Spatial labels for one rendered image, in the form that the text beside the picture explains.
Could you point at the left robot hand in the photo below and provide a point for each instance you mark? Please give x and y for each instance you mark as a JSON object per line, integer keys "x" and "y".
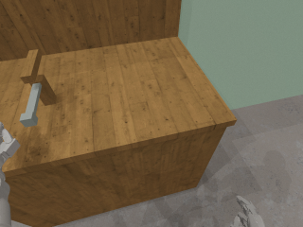
{"x": 7, "y": 148}

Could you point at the counter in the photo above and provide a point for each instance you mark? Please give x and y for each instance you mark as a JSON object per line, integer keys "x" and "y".
{"x": 125, "y": 113}

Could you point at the tap lever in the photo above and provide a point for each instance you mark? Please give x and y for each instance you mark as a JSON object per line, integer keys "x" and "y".
{"x": 29, "y": 118}

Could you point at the right robot hand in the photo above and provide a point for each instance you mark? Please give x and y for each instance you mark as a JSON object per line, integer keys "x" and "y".
{"x": 250, "y": 218}

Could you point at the robot left forearm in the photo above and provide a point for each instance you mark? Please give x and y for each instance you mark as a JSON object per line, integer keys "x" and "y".
{"x": 5, "y": 215}

